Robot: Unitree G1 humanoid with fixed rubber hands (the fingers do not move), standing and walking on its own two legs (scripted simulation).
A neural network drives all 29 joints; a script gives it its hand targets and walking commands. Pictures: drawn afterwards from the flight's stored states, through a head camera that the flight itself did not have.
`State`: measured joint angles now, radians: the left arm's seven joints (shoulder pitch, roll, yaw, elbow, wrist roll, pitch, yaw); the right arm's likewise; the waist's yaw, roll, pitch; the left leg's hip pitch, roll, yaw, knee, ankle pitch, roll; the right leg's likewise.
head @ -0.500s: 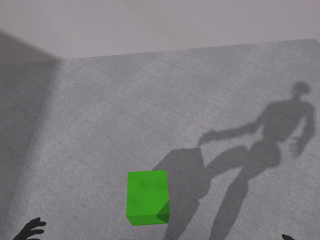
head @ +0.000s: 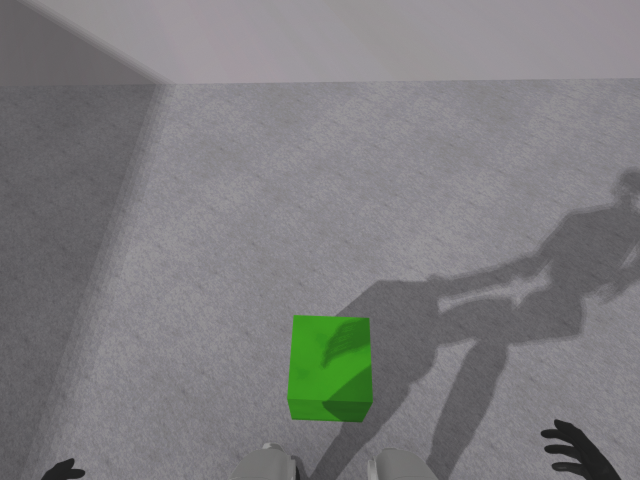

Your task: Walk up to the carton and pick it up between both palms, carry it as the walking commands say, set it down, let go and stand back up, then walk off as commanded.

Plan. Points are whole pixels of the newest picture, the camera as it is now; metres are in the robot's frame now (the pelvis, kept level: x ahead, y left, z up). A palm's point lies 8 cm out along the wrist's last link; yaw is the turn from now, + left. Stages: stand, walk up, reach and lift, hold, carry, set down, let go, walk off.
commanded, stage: walk up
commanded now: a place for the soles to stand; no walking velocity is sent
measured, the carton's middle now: (329, 370) +0.43 -0.02 -0.62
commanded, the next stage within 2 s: none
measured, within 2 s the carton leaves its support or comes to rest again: neither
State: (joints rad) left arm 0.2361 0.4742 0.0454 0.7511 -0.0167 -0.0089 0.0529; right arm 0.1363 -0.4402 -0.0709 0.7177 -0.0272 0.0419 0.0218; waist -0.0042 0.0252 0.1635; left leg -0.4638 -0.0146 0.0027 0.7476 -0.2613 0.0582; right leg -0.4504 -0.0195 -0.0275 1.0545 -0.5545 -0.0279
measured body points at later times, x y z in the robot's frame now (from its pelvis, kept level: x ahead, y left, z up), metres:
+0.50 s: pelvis -0.02 +0.02 +0.02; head +0.00 +0.03 +0.47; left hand +0.09 +0.35 -0.09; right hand +0.08 -0.31 -0.07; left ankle +0.05 +0.12 -0.71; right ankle -0.02 -0.11 -0.71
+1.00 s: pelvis +0.01 +0.00 +0.03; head +0.03 -0.01 +0.48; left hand +0.11 +0.33 -0.08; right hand +0.14 -0.31 -0.09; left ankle +0.05 +0.12 -0.71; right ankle -0.02 -0.11 -0.71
